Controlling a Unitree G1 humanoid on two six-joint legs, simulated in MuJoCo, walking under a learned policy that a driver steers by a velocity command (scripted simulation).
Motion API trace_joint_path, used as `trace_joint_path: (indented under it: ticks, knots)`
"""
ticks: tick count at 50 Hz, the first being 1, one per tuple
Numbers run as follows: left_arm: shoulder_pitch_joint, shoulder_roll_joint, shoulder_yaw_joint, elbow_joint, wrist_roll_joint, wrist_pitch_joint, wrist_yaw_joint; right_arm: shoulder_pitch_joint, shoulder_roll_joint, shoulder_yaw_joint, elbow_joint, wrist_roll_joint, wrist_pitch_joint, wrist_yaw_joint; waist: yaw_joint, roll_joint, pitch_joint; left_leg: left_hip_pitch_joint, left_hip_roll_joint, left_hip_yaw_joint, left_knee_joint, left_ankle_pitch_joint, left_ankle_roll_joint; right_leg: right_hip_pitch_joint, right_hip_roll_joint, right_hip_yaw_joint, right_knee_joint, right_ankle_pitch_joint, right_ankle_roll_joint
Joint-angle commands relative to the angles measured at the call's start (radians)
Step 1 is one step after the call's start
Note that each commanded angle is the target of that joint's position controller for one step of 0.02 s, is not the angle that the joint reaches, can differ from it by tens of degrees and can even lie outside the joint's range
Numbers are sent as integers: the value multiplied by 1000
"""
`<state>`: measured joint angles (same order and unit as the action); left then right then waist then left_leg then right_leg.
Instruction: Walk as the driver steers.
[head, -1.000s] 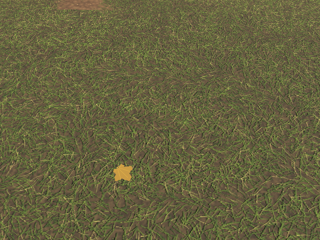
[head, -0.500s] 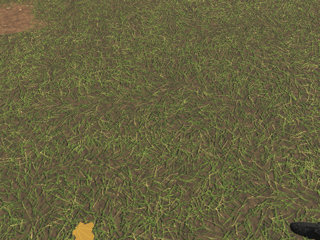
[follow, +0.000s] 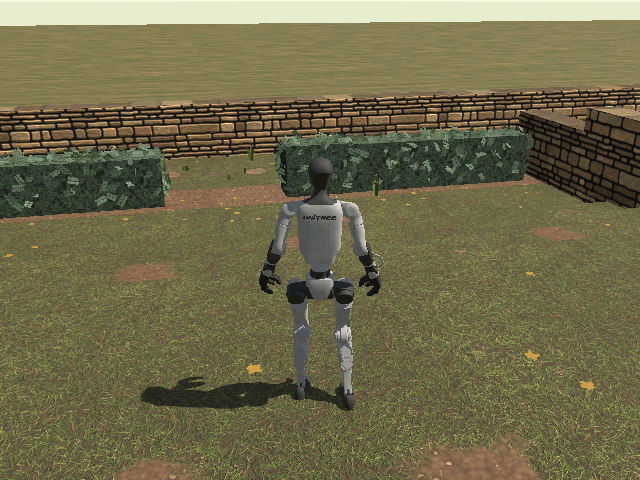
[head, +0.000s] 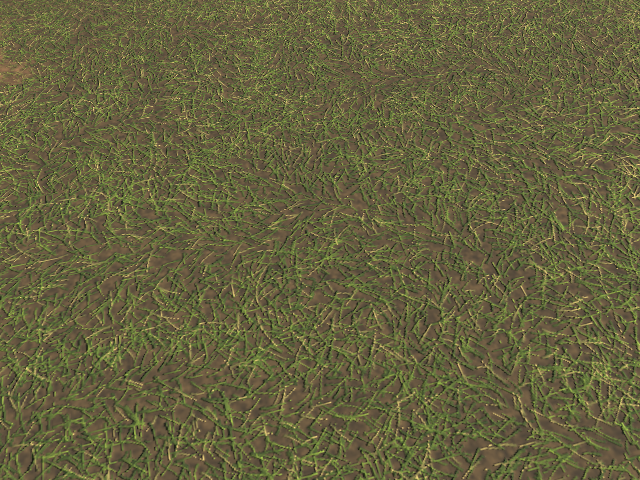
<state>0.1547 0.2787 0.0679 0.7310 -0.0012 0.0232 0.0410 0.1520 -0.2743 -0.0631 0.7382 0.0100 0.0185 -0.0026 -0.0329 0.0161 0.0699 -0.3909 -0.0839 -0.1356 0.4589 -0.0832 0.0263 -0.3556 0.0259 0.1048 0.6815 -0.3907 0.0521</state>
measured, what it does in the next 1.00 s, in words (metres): walks ahead, turning left: right foot, then left foot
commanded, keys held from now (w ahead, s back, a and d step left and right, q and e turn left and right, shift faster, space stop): q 0.24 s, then w+q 0.46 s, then w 0.06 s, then w+e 0.24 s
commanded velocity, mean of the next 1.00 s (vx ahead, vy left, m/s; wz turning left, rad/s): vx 0.27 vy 0.00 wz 0.41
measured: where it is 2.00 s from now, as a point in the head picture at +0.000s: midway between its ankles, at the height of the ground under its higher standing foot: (213, 344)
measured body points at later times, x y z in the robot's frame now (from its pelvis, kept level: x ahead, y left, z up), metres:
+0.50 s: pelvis +0.04 +0.02 +0.00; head +0.05 +0.04 +0.45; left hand +0.04 +0.33 -0.11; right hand +0.29 -0.18 -0.08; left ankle +0.00 +0.11 -0.74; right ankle +0.02 -0.14 -0.73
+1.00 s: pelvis +0.27 +0.10 -0.02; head +0.30 +0.11 +0.43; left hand +0.34 +0.42 -0.09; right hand +0.42 -0.15 -0.14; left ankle +0.03 +0.12 -0.67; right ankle +0.40 +0.07 -0.73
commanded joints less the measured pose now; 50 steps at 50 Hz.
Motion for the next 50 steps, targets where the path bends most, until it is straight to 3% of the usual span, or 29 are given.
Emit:
trace_joint_path:
  ticks: [1,2,3,4,5,6,7,9,12,14,17,20,23,24,25,26,27,28,29,30,33,38,43,45,46,47,48,49,50]
  knots:
    - [103,75,26,-31,-1,-25,-9,-78,-166,-47,-93,13,5,-19,61,147,-174,89,196,-301,-153,-206,140,125,30,-51,-171,125,-28]
    - [118,88,32,-26,2,-30,-12,-67,-159,-46,-93,18,11,-23,71,136,-169,40,169,-285,-128,-241,111,193,13,-51,-245,165,-50]
    - [149,143,45,-30,15,-32,-8,-52,-132,-38,-97,15,11,-25,74,61,-171,-64,123,-235,-32,-319,62,284,-119,52,-309,148,-100]
    - [148,229,65,-24,41,-27,-6,-90,-105,-33,-138,19,3,-23,55,-220,-108,-223,-20,-23,171,-413,4,236,-291,269,-397,143,-221]
    - [76,207,58,-59,65,-33,-6,-55,-149,-48,-128,4,-10,-20,51,-274,-108,-232,-6,15,429,-500,-34,188,-419,387,-428,288,-310]
    - [17,154,41,-85,60,-40,2,-7,-185,-66,-98,5,-11,-16,23,-189,-116,-220,15,-10,578,-464,-49,175,-397,319,-404,387,-304]
    - [-37,130,33,-97,40,-43,6,44,-182,-71,-64,10,1,-17,-6,-135,-109,-217,17,0,647,-418,-66,177,-338,216,-377,437,-260]
    - [-52,111,23,-98,13,-45,9,67,-145,-63,-50,7,23,-22,3,-119,-93,-257,34,18,754,-345,-101,212,-294,108,-345,543,-236]
    - [8,122,27,-84,16,-28,16,-17,-112,-44,-105,20,29,-14,52,-153,-81,-288,66,78,648,-280,-135,283,-270,22,-346,569,-252]
    - [67,146,37,-72,11,-21,18,-71,-101,-32,-141,19,28,-1,98,-164,-111,-274,103,106,529,-263,-137,341,-292,29,-386,332,-257]
    - [81,195,54,-68,-1,-27,6,-109,-97,-20,-178,15,20,21,118,-189,-85,-185,125,157,377,-309,-101,292,-320,31,-448,65,-254]
    - [81,214,63,-59,-15,-43,-17,-89,-115,-23,-177,15,7,33,106,-183,-57,-65,110,208,233,-317,-41,232,-331,-6,-457,16,-243]
    - [49,193,57,-47,-37,-52,-33,64,-113,-34,-113,17,-3,38,14,-143,-79,200,56,264,16,-208,22,122,-299,-98,-327,44,-197]
    - [53,145,42,-45,-25,-58,-35,180,-153,-56,-75,24,-5,30,-33,-75,-134,396,58,210,-8,-214,55,14,-252,-171,-157,84,-150]
    - [2,65,15,-86,14,-68,-41,311,-253,-84,-56,25,-9,14,-78,189,-170,583,290,-141,-86,-175,141,-239,-149,-279,251,-86,-57]
    - [-72,68,14,-163,8,-95,-39,301,-324,-88,-88,9,-37,25,-79,292,-159,630,452,-598,-222,-406,340,-571,-1,-143,462,-236,-22]
    - [-106,141,29,-163,-22,-118,-48,279,-236,-65,-94,5,-60,30,-92,173,-106,605,457,-557,-256,-432,348,-628,-69,-45,537,-180,-38]
    - [-93,165,35,-156,-29,-133,-59,236,-182,-45,-95,4,-72,27,-54,153,-53,558,418,-454,-248,-367,312,-628,-97,-41,509,-69,-58]
    - [-69,164,37,-130,-10,-139,-60,195,-160,-36,-106,6,-76,24,-26,86,-29,503,368,-357,-240,-272,275,-586,-120,-45,462,15,-57]
    - [-61,167,40,-123,10,-142,-60,159,-152,-31,-112,7,-73,19,-3,79,-18,452,335,-291,-245,-161,251,-538,-127,-47,389,76,-47]
    - [-66,123,29,-113,16,-138,-66,150,-171,-33,-117,-1,-71,-3,16,70,-36,362,271,-170,-262,57,228,-423,-92,-81,248,229,-5]
    - [-207,66,-5,-136,-3,-141,-82,226,-189,-39,-68,10,-74,-22,-42,90,-12,236,227,-84,-266,40,180,-228,-33,-105,-85,470,7]
    - [-217,105,1,-140,-18,-143,-100,265,-189,-40,-18,10,-76,-17,-36,109,16,391,311,-82,-230,135,150,-233,-52,-96,-175,436,-75]
    - [-148,134,15,-125,-15,-140,-97,258,-202,-43,-14,6,-70,-17,3,125,-44,453,301,-42,-113,466,130,-129,-7,-145,-172,342,-121]
    - [-38,160,31,-95,-12,-136,-90,253,-198,-40,-14,2,-63,-19,62,114,-125,455,264,2,40,662,111,18,31,-180,-183,331,-156]
    - [112,188,42,-65,-9,-131,-84,253,-179,-29,-22,-7,-58,-24,133,88,-236,338,229,35,253,646,82,270,-18,-121,-148,355,-202]
    - [240,284,63,-55,5,-127,-82,365,-99,-3,-48,-20,-68,-20,109,-138,-415,-14,106,72,658,248,11,666,-271,314,-141,258,-368]
    - [284,235,51,-25,-22,-126,-93,358,-88,7,-47,-14,-87,-14,114,-301,-478,-232,-12,27,867,-435,-24,776,-373,717,-363,25,-441]
    - [217,183,34,-36,-33,-122,-88,240,-169,-10,-77,14,-107,-2,131,-198,-314,-348,58,-21,924,-404,-9,669,-352,656,-410,-115,-384]
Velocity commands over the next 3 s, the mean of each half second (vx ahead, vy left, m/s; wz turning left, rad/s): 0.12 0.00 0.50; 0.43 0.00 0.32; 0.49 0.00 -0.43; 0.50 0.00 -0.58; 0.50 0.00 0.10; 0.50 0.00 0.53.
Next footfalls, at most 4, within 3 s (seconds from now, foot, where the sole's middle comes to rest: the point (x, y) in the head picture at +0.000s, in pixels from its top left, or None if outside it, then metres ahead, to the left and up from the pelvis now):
0.04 right None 0.06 -0.14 -0.77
0.48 left None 0.03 0.12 -0.77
0.94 right None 0.44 0.08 -0.77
1.42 left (149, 408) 0.60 0.38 -0.77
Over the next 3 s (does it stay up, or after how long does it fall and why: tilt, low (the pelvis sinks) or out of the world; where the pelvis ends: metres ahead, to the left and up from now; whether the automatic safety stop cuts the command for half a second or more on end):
stays up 1.42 0.21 -0.13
